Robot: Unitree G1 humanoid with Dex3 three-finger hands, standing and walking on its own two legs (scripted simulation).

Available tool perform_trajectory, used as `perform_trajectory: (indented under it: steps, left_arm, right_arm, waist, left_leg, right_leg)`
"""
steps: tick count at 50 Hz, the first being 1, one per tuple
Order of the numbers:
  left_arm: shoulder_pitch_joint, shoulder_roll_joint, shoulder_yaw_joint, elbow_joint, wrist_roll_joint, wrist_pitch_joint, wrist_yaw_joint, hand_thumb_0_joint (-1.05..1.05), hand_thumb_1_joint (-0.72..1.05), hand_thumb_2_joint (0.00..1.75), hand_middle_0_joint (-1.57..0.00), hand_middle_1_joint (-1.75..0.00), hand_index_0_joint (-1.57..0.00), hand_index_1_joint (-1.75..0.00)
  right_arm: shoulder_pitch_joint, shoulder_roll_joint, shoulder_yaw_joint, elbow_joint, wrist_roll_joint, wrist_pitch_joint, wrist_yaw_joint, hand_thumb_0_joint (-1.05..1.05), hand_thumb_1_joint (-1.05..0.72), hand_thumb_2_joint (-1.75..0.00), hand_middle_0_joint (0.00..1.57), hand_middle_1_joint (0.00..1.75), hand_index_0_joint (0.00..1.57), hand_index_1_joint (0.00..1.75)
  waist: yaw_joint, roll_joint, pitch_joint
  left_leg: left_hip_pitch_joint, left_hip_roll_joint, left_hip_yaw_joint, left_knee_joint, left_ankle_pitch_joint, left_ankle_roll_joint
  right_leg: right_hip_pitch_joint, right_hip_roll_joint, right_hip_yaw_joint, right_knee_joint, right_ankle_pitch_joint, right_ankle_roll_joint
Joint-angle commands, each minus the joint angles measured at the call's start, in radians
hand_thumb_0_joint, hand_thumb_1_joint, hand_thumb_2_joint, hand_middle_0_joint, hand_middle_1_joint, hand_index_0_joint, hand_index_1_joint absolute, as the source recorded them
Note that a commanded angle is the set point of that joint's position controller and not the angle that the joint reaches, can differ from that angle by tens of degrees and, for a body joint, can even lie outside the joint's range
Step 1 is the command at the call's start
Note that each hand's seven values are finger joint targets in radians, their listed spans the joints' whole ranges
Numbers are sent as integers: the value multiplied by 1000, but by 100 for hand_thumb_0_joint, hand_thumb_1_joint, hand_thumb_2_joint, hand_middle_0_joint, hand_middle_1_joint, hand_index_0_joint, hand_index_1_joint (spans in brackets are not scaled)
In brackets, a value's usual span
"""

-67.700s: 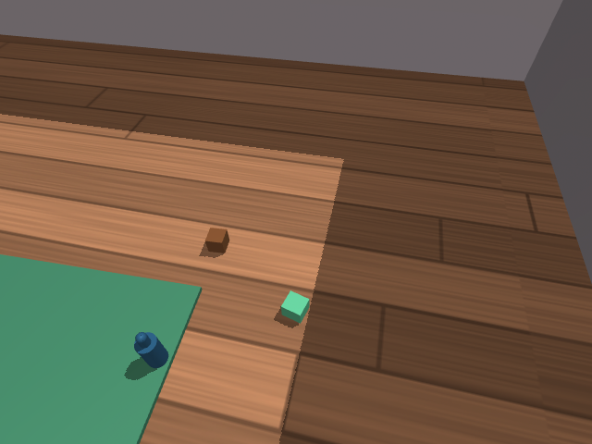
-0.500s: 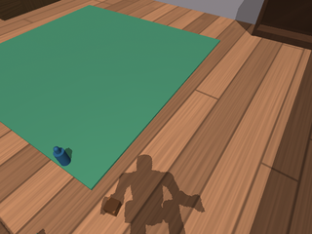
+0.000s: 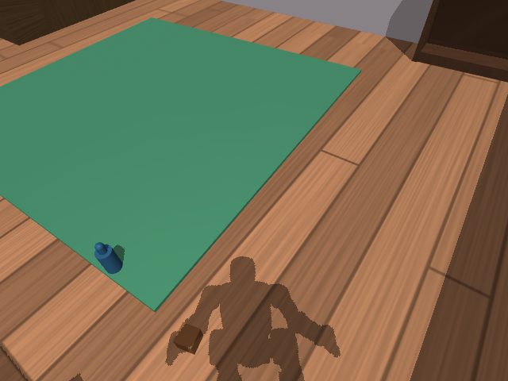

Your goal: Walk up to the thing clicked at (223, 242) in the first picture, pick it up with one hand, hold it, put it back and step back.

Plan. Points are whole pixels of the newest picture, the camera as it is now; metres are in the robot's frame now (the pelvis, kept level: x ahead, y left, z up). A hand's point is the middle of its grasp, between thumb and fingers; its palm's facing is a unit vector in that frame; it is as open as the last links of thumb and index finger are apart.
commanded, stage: stand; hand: left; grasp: from above
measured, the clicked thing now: (188, 338) +0.41 +0.29 -0.74
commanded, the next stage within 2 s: step back in 1.58 s
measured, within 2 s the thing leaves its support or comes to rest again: neither
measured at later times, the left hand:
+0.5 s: hand out of the picture +0.09 +0.23 -0.16, palm faces +0.02 -0.94 -0.34, open 7.4 cm
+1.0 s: hand out of the picture +0.10 +0.23 -0.15, palm faces +0.01 -0.94 -0.35, open 7.4 cm
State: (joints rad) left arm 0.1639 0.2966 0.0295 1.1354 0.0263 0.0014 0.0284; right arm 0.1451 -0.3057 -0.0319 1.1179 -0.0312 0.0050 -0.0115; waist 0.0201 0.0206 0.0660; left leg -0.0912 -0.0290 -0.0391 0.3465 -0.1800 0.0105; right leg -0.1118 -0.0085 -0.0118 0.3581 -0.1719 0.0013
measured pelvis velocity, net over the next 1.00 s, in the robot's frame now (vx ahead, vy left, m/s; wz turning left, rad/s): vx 0.02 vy -0.01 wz -0.01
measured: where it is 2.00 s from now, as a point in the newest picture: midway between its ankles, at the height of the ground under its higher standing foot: outside the picture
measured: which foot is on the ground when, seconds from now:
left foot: down 0.00-1.00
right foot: down 0.00-1.00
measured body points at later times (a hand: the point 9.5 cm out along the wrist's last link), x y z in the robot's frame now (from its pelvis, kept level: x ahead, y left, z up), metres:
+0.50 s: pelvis +0.01 -0.01 +0.00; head +0.02 -0.02 +0.45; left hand +0.08 +0.28 -0.13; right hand +0.08 -0.30 -0.14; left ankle +0.01 +0.11 -0.75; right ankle +0.02 -0.12 -0.75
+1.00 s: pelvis +0.02 -0.01 +0.00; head +0.02 -0.02 +0.45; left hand +0.10 +0.28 -0.13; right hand +0.09 -0.31 -0.14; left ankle +0.01 +0.11 -0.75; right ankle +0.02 -0.12 -0.75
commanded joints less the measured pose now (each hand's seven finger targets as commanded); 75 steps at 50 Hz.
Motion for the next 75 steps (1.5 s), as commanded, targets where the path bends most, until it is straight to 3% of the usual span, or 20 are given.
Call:
perform_trajectory:
  steps: [1,13,19,24,31,37,42,48,54,60,65,67,69,75]
  left_arm:
    - [-58,202,34,-53,1,-28,8,0,90,90,-20,-30,-20,-30]
    - [-73,211,32,-35,-5,-31,7,0,90,90,-20,-30,-20,-30]
    - [-79,211,32,-28,-7,-30,4,0,90,90,-20,-30,-20,-30]
    - [-91,212,34,-31,-11,-30,1,0,90,90,-20,-30,-20,-30]
    - [-107,215,34,-34,-12,-29,-1,0,90,90,-20,-30,-20,-30]
    - [-114,222,36,-39,-13,-33,-2,0,90,90,-20,-30,-20,-30]
    - [-118,225,34,-39,-14,-32,-3,0,90,90,-20,-30,-20,-30]
    - [-115,228,33,-45,-14,-34,-3,0,90,90,-20,-30,-20,-30]
    - [-119,236,32,-48,-15,-34,-4,0,90,90,-20,-30,-20,-30]
    - [-111,240,31,-40,-12,-34,-7,0,90,90,-20,-30,-20,-30]
    - [-111,246,30,-54,-16,-42,-8,0,90,90,-20,-30,-20,-30]
    - [-102,242,28,-46,-16,-41,-8,0,90,90,-20,-30,-20,-30]
    - [-99,243,27,-50,-17,-41,-7,0,90,90,-20,-30,-20,-30]
    - [-97,250,25,-46,-19,-37,-9,0,90,90,-20,-30,-20,-30]
  right_arm:
    - [-39,-182,-29,-49,7,-24,-13,0,-90,-90,20,30,20,30]
    - [-51,-204,-22,-35,11,-25,-14,0,-90,-90,20,30,20,30]
    - [-50,-208,-17,-29,11,-25,-16,0,-90,-90,20,30,20,30]
    - [-54,-214,-15,-29,14,-30,-16,0,-90,-90,20,30,20,30]
    - [-65,-217,-13,-29,13,-31,-17,0,-90,-90,20,30,20,30]
    - [-64,-220,-12,-31,15,-33,-15,0,-90,-90,20,30,20,30]
    - [-68,-220,-11,-31,13,-31,-14,0,-90,-90,20,30,20,30]
    - [-68,-232,-14,-33,13,-32,-14,0,-90,-90,20,30,20,30]
    - [-66,-226,-9,-34,14,-31,-11,0,-90,-90,20,30,20,30]
    - [-61,-227,-11,-34,15,-28,-6,0,-90,-90,20,30,20,30]
    - [-55,-228,-9,-37,15,-33,-6,0,-90,-90,20,30,20,30]
    - [-63,-232,-10,-36,16,-33,-6,0,-90,-90,20,30,20,30]
    - [-57,-233,-11,-38,16,-32,-7,0,-90,-90,20,30,20,30]
    - [-50,-231,-8,-34,17,-30,-6,0,-90,-90,20,30,20,30]
  waist:
    - [-11,-28,-7]
    - [-11,-27,-52]
    - [-13,-17,-47]
    - [-13,-9,-70]
    - [-15,-27,-69]
    - [-18,-19,-95]
    - [-18,-35,-74]
    - [-19,-18,-95]
    - [-21,-28,-68]
    - [-22,-31,-38]
    - [-23,-20,-99]
    - [-19,-18,-81]
    - [-21,-26,-99]
    - [-19,-29,-51]
  left_leg:
    - [-53,113,-102,-82,-19,13]
    - [-18,128,-93,-72,90,16]
    - [-26,132,-90,-82,83,14]
    - [-13,138,-85,-81,142,12]
    - [7,143,-83,-80,141,10]
    - [12,148,-77,-77,194,11]
    - [11,147,-79,-83,157,9]
    - [14,152,-74,-76,176,10]
    - [-8,150,-76,-89,129,10]
    - [-23,140,-78,-95,39,10]
    - [5,152,-73,-83,143,11]
    - [7,148,-76,-85,124,8]
    - [27,150,-71,-77,153,9]
    - [-14,147,-76,-98,83,7]
  right_leg:
    - [-13,-102,109,-96,-41,-10]
    - [25,-112,108,-100,65,-15]
    - [36,-110,104,-99,87,-14]
    - [60,-114,105,-88,150,-18]
    - [42,-113,106,-93,142,-18]
    - [71,-116,103,-80,212,-17]
    - [48,-113,106,-91,162,-17]
    - [68,-119,113,-84,213,-23]
    - [49,-114,113,-98,152,-20]
    - [13,-105,117,-124,19,-17]
    - [62,-119,120,-90,190,-25]
    - [43,-114,116,-98,157,-21]
    - [46,-117,115,-94,196,-23]
    - [32,-110,120,-104,95,-24]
